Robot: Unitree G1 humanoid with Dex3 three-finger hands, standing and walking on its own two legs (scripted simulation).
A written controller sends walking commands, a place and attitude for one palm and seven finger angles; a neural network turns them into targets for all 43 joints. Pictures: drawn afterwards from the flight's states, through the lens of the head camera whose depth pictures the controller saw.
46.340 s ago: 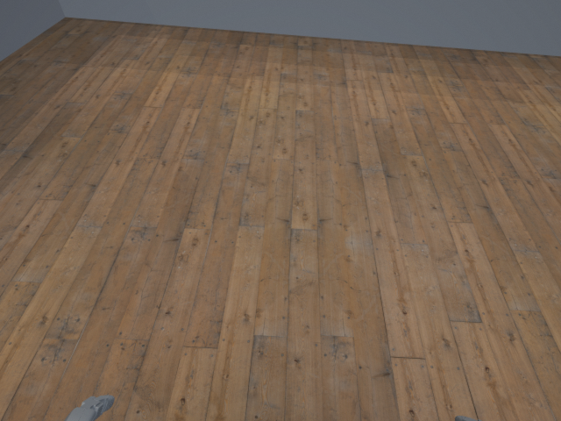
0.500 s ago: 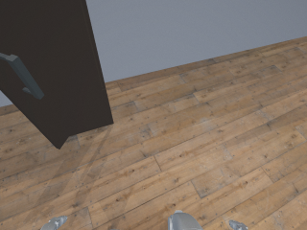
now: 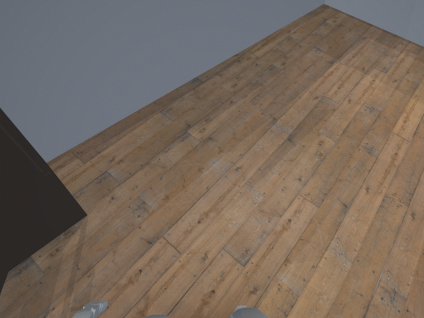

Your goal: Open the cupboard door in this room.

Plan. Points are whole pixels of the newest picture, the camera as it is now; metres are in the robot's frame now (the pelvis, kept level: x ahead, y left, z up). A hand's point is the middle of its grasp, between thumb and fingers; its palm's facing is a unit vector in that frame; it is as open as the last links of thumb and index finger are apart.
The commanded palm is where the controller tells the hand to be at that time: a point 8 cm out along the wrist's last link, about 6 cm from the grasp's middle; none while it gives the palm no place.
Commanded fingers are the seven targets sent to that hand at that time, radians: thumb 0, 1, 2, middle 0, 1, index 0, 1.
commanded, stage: walk to a spot facing it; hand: left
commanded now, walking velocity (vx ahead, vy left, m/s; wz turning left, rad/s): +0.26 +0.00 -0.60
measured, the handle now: out of the picture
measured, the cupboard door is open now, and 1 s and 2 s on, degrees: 48 48 48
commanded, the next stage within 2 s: turn to face it in 1.36 s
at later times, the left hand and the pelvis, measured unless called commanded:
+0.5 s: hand (145, 297) +0.17 +0.14 -0.15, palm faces -0.25 -0.95 -0.21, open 7.4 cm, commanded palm none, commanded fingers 0.00 0.90 0.90 -0.20 -0.30 -0.20 -0.30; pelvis +0.12 -0.05 +0.02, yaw -18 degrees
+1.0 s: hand (236, 160) +0.53 -0.06 -0.14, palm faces -0.53 -0.80 -0.27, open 7.4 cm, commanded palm none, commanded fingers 0.00 0.90 0.90 -0.20 -0.30 -0.20 -0.30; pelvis +0.30 -0.16 -0.01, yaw -32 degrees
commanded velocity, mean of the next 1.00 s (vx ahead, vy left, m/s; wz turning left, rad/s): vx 0.33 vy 0.00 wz -0.47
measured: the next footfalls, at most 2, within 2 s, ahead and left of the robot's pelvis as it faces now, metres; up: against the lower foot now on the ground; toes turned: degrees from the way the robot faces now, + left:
right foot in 0.22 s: +0.05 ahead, -0.15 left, +0.00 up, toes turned -13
left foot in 0.58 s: +0.32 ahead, +0.04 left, +0.00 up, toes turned -17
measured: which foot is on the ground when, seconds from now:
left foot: down 0.00-0.22, up 0.24-0.56, down 0.58-0.94, up 0.96-1.00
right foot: up 0.00-0.20, down 0.22-0.58, up 0.60-0.92, down 0.94-1.00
